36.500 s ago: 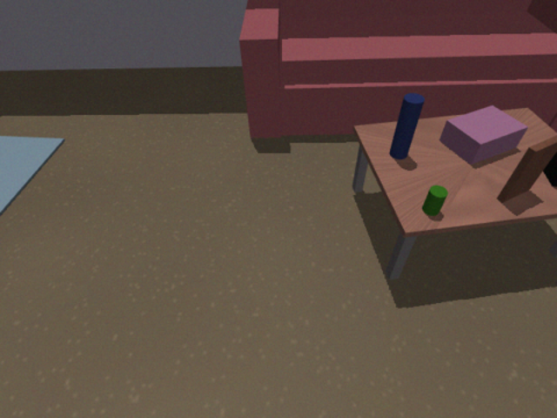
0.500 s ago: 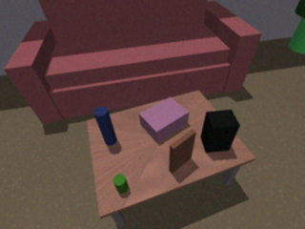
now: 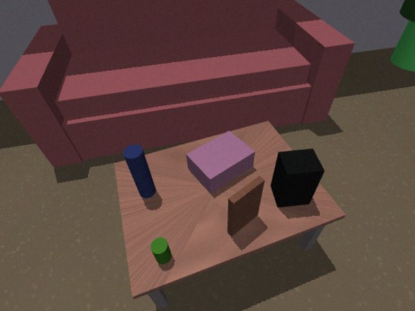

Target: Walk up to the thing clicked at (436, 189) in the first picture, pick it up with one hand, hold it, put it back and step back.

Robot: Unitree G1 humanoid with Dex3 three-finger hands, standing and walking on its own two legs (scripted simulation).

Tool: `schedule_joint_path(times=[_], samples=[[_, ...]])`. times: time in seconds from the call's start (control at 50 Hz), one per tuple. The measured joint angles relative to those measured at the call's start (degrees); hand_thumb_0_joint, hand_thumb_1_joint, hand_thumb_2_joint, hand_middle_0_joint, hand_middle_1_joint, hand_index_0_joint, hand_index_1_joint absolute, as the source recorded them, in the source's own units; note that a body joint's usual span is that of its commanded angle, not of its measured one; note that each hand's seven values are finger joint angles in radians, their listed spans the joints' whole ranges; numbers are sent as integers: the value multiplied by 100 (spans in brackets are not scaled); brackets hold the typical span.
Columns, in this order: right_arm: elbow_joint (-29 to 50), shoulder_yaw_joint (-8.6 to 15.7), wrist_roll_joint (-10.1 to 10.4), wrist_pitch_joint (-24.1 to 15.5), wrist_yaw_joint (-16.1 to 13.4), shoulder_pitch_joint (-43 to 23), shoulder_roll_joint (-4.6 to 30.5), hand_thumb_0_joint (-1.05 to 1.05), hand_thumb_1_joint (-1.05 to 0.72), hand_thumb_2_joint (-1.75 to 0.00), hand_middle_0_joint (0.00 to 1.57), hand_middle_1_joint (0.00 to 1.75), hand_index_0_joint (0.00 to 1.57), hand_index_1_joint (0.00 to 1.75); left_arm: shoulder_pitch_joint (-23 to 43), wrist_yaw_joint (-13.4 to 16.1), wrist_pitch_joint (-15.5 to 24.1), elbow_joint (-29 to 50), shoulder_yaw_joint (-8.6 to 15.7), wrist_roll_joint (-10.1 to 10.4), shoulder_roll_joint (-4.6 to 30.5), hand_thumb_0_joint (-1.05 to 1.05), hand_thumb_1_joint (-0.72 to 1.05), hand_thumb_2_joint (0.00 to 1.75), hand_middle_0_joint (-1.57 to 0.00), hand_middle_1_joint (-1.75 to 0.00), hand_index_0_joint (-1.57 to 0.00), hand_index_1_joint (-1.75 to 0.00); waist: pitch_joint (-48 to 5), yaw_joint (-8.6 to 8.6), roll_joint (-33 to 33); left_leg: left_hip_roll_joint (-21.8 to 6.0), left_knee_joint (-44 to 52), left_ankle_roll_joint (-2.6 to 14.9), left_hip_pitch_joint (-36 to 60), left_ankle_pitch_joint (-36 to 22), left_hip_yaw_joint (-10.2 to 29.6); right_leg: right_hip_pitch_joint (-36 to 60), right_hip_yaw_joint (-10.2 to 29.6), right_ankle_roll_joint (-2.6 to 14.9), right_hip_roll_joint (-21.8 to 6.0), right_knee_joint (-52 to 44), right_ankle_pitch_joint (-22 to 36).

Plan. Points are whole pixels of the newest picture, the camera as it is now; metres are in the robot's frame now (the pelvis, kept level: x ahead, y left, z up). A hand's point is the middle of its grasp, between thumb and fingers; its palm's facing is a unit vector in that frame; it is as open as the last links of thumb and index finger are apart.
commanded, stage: stand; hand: left
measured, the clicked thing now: (161, 251) +0.41 +0.20 -0.38
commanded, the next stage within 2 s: none
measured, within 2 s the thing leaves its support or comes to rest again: neither
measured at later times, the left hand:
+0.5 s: hand out of the picture +0.07 +0.24 -0.16, palm faces -0.03 -0.94 -0.34, open 7.5 cm
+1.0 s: hand out of the picture +0.08 +0.24 -0.16, palm faces -0.03 -0.94 -0.35, open 7.4 cm
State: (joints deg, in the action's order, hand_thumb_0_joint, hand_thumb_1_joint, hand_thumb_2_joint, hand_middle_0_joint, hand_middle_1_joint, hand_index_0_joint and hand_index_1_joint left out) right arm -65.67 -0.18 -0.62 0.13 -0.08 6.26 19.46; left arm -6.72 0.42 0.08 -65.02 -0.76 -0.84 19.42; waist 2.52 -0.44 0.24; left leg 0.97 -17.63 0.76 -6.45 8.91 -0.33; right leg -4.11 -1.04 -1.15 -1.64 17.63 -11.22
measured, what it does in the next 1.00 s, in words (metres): stands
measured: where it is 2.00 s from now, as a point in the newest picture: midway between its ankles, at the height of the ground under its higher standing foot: outside the picture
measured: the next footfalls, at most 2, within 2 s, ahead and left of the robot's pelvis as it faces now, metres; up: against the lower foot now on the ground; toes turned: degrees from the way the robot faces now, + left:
none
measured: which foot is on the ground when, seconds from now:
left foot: down 0.00-1.00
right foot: down 0.00-1.00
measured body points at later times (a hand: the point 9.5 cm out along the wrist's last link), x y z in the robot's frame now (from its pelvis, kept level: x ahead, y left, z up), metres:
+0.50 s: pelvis +0.00 -0.01 +0.00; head +0.01 -0.01 +0.45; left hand +0.07 +0.29 -0.13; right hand +0.07 -0.31 -0.14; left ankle +0.01 +0.11 -0.75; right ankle -0.02 -0.13 -0.75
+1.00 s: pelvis +0.00 -0.01 +0.00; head +0.01 -0.02 +0.45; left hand +0.08 +0.28 -0.13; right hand +0.08 -0.31 -0.14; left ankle +0.01 +0.11 -0.75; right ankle -0.02 -0.13 -0.75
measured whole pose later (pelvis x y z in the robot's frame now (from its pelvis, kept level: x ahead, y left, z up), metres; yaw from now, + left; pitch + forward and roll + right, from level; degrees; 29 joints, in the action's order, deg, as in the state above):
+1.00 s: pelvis +0.00 -0.01 +0.00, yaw +0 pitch -2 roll +0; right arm -65.4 -0.2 -0.5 -0.2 0.1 6.4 19.6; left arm -7.0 -0.1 0.3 -64.3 -0.5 -0.6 19.8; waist 2.4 -0.3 0.3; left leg -0.2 -17.2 -0.4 -5.8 9.0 0.2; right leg -3.6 -1.5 0.1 -0.5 17.6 -11.6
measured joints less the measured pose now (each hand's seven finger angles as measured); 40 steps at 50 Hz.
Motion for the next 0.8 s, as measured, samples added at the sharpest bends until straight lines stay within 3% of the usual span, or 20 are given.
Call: schedule_joint_path(times=[0.14, 0.24, 0.32, 0.48, 0.8], samples=[[4, -6, 0, -14, 2, 6, -3, 1, -91, -89, 20, 30, 21, 30, -5, -10, 1, 2, 10, 8, 1, 0, 27, 73, -19, -28, -19, -28, -5, 10, 6, -1, 23, -6, 19, 1, 6, 9, -5, 8, 1, 2, -17], [-4, -2, 0, -21, -2, -11, -7, 1, -91, -89, 20, 30, 21, 30, 3, -10, 1, 12, 11, 11, 10, 0, 60, 84, -20, -29, -20, -29, -6, 15, -2, -8, 28, -18, 41, 1, 14, 27, -13, 19, 8, 11, -26], [-3, 2, 0, -23, 4, -19, -2, 1, -91, -89, 20, 30, 21, 30, 1, -19, -1, 23, 14, 14, 12, 0, 76, 87, -20, -30, -20, -30, -16, 19, -8, -20, 35, -30, 41, -5, 19, 27, -18, 32, 20, 3, -20], [12, 10, 3, -17, 23, -6, 10, 1, -91, -89, 20, 30, 21, 30, -37, -31, 16, 22, 20, 7, 15, 0, 87, 90, -20, -30, -20, -30, -7, 9, -12, -47, 36, -51, 25, -12, 39, 27, -37, 55, 48, -22, -6], [6, 3, 10, -31, 21, 25, 17, 1, -91, -89, 20, 30, 21, 30, -45, -50, 12, 39, 25, 21, 24, 0, 90, 90, -20, -30, -20, -30, 7, 15, -8, -83, 51, -92, 51, -2, 50, 39, -45, 97, 85, -10, -30]])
